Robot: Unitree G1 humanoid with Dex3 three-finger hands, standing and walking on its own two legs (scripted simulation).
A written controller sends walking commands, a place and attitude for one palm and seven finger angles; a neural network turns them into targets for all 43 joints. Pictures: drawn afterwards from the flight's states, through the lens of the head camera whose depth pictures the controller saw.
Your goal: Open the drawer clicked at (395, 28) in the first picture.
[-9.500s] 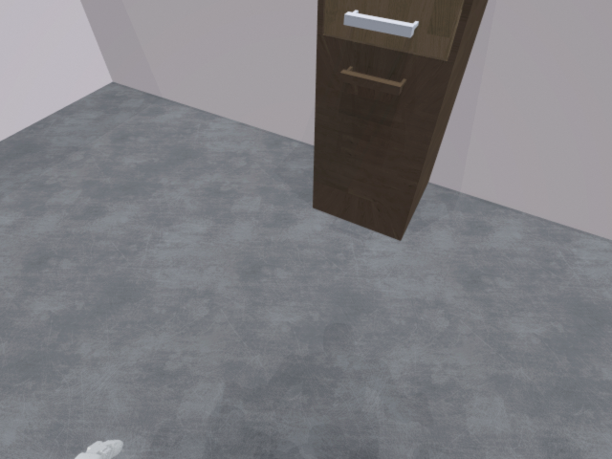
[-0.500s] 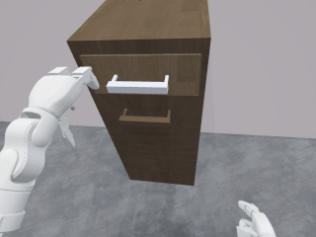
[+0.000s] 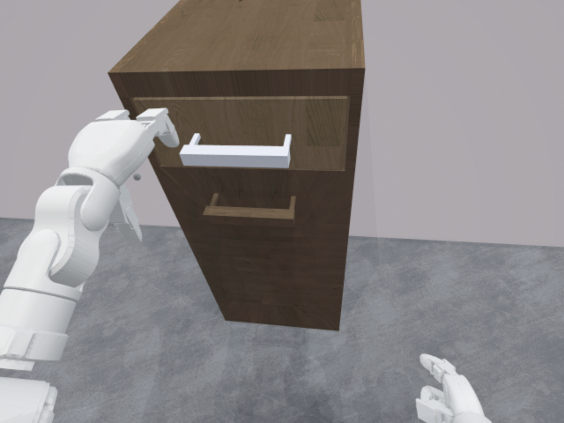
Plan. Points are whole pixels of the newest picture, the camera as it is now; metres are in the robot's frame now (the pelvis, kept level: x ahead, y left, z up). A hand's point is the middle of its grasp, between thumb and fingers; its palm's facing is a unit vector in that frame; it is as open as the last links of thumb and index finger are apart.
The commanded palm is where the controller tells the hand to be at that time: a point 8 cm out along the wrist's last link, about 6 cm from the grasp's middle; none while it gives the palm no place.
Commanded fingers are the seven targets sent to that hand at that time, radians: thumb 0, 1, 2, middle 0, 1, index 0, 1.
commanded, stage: move the hooked fingers above the handle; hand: left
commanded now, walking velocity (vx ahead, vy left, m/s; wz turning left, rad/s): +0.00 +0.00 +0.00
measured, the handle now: (238, 147) +0.55 +0.16 +0.09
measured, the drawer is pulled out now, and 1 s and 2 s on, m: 0.00 0.00 0.00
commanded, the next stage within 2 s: none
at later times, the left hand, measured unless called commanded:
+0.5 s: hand (185, 155) +0.43 +0.19 +0.17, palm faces +0.07 -0.05 -1.00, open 13.8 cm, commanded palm +0.40 +0.20 +0.23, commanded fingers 0.00 -0.50 0.30 -0.30 -1.20 -0.30 -1.20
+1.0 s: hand (217, 144) +0.48 +0.16 +0.15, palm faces +0.01 -0.05 -1.00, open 13.8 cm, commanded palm +0.46 +0.18 +0.22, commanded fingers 0.00 -0.50 0.30 -0.30 -1.20 -0.30 -1.20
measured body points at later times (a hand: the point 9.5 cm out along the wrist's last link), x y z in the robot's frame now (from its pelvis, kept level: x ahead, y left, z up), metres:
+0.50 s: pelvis +0.03 +0.00 +0.00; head +0.05 -0.05 +0.45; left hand +0.42 +0.20 +0.23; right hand +0.19 -0.24 -0.13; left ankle +0.03 +0.10 -0.74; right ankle -0.01 -0.10 -0.74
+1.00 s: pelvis +0.04 -0.01 -0.01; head +0.07 -0.05 +0.44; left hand +0.47 +0.16 +0.21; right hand +0.17 -0.26 -0.14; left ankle +0.03 +0.10 -0.74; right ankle -0.01 -0.10 -0.74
